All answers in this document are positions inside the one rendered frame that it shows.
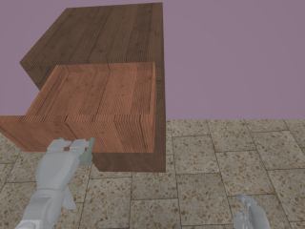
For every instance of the drawer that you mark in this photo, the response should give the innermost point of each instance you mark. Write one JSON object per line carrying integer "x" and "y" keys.
{"x": 114, "y": 103}

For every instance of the robot left hand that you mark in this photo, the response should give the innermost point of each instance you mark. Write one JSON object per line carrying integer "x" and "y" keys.
{"x": 56, "y": 167}

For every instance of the robot left forearm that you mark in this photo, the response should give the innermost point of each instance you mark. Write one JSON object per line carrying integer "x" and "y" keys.
{"x": 44, "y": 209}

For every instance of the cabinet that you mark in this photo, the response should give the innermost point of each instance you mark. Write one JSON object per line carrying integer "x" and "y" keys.
{"x": 130, "y": 33}

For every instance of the robot right hand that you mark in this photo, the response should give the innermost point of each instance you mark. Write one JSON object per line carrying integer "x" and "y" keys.
{"x": 255, "y": 218}

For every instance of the handle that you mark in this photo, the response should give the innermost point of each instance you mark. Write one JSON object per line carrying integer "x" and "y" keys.
{"x": 86, "y": 157}

